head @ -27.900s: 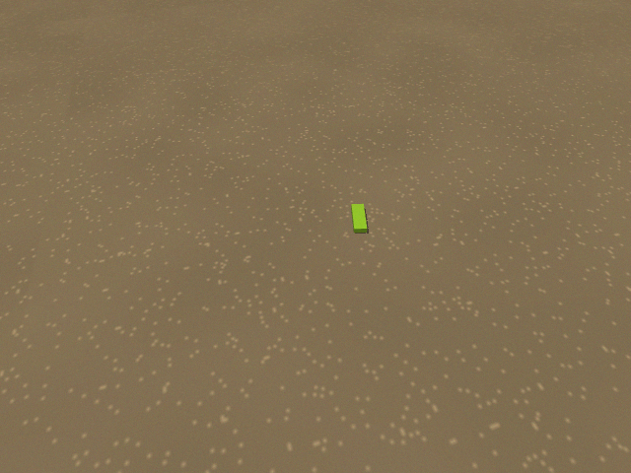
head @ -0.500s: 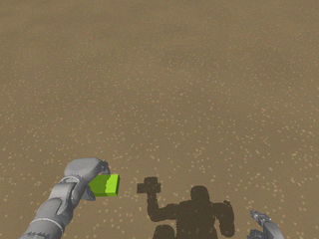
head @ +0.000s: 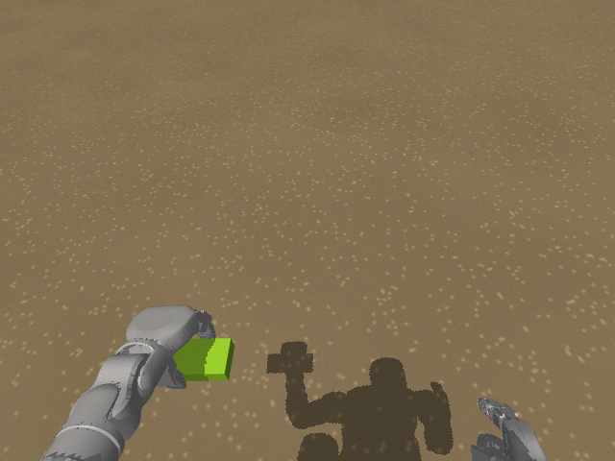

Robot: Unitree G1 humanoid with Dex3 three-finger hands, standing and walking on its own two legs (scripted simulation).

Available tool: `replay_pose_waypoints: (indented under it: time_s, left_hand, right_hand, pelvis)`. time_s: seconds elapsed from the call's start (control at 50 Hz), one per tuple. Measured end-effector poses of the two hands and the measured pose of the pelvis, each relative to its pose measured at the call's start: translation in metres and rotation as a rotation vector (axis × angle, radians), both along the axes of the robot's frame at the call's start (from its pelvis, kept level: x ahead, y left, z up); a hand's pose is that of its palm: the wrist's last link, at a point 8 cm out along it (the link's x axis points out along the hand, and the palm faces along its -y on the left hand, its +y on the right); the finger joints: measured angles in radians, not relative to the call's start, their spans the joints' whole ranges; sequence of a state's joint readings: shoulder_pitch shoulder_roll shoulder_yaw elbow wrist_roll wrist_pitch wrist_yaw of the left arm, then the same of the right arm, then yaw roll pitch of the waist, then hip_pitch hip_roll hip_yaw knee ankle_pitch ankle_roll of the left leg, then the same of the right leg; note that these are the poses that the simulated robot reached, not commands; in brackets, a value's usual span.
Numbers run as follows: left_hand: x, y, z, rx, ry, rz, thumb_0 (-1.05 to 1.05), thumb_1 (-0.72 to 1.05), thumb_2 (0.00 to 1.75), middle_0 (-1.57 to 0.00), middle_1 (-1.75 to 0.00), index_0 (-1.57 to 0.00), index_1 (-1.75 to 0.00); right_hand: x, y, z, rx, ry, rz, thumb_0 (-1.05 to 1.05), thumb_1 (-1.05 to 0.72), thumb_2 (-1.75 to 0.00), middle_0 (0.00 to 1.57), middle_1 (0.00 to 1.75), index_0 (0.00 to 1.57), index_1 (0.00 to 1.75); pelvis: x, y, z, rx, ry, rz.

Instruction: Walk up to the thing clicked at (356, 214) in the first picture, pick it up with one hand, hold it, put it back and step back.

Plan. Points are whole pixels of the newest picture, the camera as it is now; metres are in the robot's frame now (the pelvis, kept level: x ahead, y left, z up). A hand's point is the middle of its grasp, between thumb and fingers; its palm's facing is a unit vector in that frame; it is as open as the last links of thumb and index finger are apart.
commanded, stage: hold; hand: left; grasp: from above
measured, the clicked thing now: (181, 359) +0.29 +0.22 -0.08
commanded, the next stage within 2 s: crouch in 0.24 s
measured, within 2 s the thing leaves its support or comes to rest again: neither
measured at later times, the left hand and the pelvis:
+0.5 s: hand (175, 352) +0.29 +0.22 -0.05, palm faces -0.47 -0.03 -0.88, open 8.5 cm; pelvis +0.01 +0.00 +0.00, yaw +0 degrees
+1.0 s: hand (213, 369) +0.34 +0.22 -0.25, palm faces -0.41 +0.07 -0.91, open 8.3 cm; pelvis -0.04 +0.00 -0.15, yaw +1 degrees
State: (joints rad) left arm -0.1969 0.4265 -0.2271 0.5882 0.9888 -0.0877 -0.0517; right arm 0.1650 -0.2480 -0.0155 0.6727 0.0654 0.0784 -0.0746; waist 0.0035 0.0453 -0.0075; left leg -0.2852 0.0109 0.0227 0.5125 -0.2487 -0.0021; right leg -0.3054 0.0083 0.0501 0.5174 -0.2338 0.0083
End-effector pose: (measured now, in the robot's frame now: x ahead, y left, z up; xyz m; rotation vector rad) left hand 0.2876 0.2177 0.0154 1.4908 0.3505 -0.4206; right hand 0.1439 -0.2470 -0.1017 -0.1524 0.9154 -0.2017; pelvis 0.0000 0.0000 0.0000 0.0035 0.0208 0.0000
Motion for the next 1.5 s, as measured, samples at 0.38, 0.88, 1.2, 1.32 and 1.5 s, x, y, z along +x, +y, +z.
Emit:
replay_pose_waypoints:
  time_s: [0.38,0.88,1.2,1.32,1.5]
  left_hand:
    - [0.013,0.004,-0.001,0.01,-0.006,0.01,0.01,0.24,0.33,-0.81,-0.39,-0.82,-0.37]
    - [0.04,0.0,-0.146,0.092,-0.057,-0.04,0.01,0.26,0.25,-0.85,-0.32,-0.87,-0.3]
    - [0.08,-0.005,-0.307,0.097,-0.039,-0.009,0.01,0.25,0.25,-0.88,-0.29,-0.9,-0.27]
    - [0.085,-0.005,-0.367,0.073,-0.004,-0.021,0.01,0.25,0.25,-0.88,-0.28,-0.9,-0.26]
    - [0.097,-0.002,-0.436,0.054,-0.022,-0.02,0.01,0.23,0.28,-0.88,-0.3,-0.9,-0.27]
  right_hand:
    - [-0.008,-0.004,-0.004,-0.002,0.056,-0.026,0.01,-0.9,-0.9,0.2,0.3,0.21,0.3]
    - [-0.08,-0.031,-0.09,-0.108,0.245,-0.023,0.01,-0.9,-0.9,0.2,0.3,0.21,0.3]
    - [-0.172,-0.018,-0.236,-0.108,0.45,-0.077,0.01,-0.9,-0.9,0.2,0.3,0.21,0.3]
    - [-0.17,-0.012,-0.277,-0.097,0.46,-0.038,0.01,-0.9,-0.9,0.2,0.3,0.21,0.3]
    - [-0.15,-0.017,-0.323,-0.111,0.453,0.043,0.01,-0.9,-0.9,0.2,0.3,0.21,0.3]
  pelvis:
    - [0.008,0.001,0.001,-0.002,0.008,0.002]
    - [-0.028,0.003,-0.088,-0.027,0.309,0.024]
    - [-0.061,0.007,-0.224,-0.048,0.548,0.023]
    - [-0.063,0.007,-0.266,-0.059,0.602,0.025]
    - [-0.063,0.005,-0.316,-0.074,0.649,0.024]
